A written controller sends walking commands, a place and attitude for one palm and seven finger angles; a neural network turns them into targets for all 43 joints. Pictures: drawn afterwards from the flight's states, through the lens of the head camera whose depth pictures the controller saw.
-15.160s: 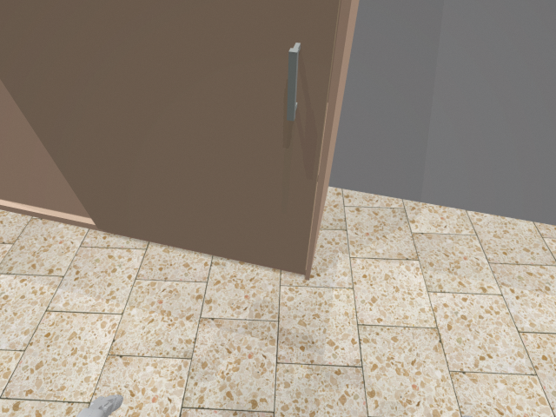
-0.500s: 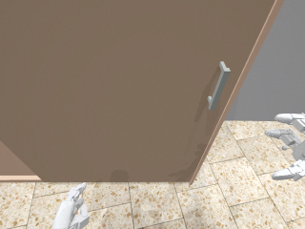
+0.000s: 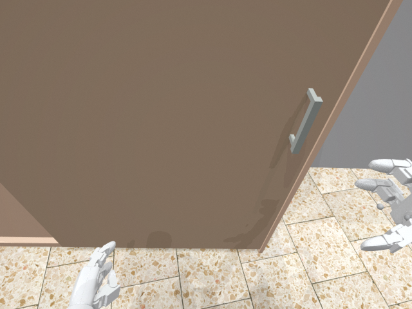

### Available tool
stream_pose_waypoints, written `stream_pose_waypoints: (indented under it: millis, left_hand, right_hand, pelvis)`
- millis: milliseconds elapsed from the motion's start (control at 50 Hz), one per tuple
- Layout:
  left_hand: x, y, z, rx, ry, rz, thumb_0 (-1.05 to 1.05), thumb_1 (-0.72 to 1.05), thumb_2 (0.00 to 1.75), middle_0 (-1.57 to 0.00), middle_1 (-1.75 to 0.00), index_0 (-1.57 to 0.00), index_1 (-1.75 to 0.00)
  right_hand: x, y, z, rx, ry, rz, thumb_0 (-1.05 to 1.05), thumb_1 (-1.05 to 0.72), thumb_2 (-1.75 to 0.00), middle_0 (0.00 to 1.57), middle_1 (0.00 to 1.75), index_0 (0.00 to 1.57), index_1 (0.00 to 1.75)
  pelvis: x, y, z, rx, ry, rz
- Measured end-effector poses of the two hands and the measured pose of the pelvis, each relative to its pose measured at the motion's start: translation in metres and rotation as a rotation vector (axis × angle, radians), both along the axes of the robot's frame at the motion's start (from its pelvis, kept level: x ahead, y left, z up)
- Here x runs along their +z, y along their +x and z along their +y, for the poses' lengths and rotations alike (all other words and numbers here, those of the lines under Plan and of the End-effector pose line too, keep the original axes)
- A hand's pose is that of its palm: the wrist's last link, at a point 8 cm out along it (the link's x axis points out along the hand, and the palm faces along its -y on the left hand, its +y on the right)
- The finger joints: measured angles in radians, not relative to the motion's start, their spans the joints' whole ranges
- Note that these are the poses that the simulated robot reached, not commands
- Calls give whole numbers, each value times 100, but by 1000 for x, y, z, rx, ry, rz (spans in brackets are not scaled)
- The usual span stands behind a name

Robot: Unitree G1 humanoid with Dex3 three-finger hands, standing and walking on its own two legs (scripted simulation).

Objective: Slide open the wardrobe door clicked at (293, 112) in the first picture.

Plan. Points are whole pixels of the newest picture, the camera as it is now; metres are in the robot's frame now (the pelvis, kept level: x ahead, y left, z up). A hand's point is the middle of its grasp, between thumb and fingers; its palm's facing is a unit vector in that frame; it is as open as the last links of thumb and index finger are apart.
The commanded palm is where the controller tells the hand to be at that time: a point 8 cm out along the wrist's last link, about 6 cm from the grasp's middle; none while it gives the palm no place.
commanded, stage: move the hooked fingers beside the handle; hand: right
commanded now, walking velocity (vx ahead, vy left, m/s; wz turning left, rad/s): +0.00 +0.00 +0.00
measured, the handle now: (302, 122) +0.50 -0.21 +0.11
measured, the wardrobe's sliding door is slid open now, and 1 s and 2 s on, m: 0.00 0.00 0.00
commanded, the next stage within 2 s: none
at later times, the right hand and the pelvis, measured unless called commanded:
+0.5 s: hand (362, 180) +0.33 -0.27 +0.12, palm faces +0.03 +1.00 -0.03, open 14.0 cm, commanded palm +0.30 -0.32 +0.13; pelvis -0.01 +0.00 +0.00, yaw +0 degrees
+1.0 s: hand (351, 161) +0.38 -0.27 +0.12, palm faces +0.03 +1.00 -0.01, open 14.0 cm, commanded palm +0.35 -0.32 +0.12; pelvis +0.00 -0.01 +0.00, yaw +1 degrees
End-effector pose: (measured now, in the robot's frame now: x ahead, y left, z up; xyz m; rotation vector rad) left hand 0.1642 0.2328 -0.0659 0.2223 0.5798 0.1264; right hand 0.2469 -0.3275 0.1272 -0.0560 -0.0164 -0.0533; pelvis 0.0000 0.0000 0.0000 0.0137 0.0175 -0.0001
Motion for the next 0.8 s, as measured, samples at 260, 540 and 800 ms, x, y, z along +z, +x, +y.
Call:
stream_pose_waypoints:
  millis: [260,540,800]
  left_hand:
    - [-8,-10,12,21,17,42,1,91,90,-20,-30,-20,-30]
    - [-19,-49,26,96,32,151,1,91,90,-20,-30,-20,-30]
    - [-24,-61,19,121,29,217,1,91,90,-20,-30,-20,-30]
  right_hand:
    - [-6,20,3,5,13,41,-1,50,-30,30,120,30,120]
    - [-9,64,1,25,28,53,-1,50,-30,30,120,30,120]
    - [-9,91,8,45,38,30,-1,50,-30,30,120,30,120]
  pelvis:
    - [-1,-6,5,-10,-2,7]
    - [-3,-4,2,10,-4,46]
    - [-3,1,-7,15,-1,67]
